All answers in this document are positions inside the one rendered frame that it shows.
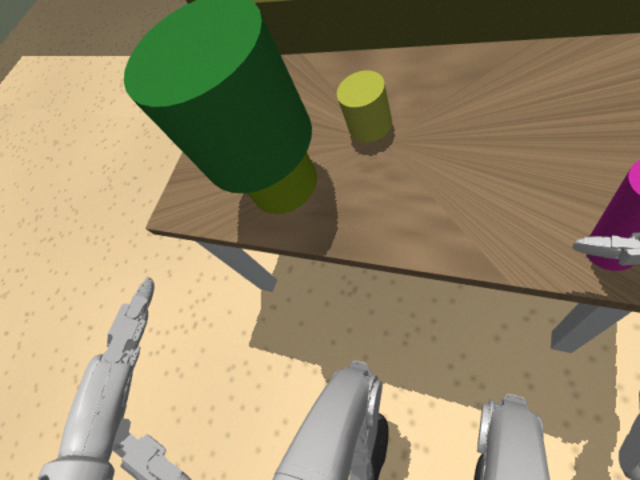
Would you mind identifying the left robot hand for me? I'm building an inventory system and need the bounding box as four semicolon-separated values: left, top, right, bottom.
58;277;192;480

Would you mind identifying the left robot arm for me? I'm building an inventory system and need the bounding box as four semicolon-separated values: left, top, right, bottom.
38;456;114;480

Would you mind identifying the coffee table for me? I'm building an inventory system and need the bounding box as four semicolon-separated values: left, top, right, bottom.
145;33;640;353

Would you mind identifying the right robot arm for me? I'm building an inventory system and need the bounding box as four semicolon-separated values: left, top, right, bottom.
619;392;640;480

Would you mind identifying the left robot foot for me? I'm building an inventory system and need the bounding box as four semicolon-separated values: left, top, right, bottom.
349;413;389;480

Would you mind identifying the right robot hand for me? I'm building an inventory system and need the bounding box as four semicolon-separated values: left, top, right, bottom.
573;232;640;266

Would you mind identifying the potted plant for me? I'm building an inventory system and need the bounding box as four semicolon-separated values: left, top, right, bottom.
124;0;317;214

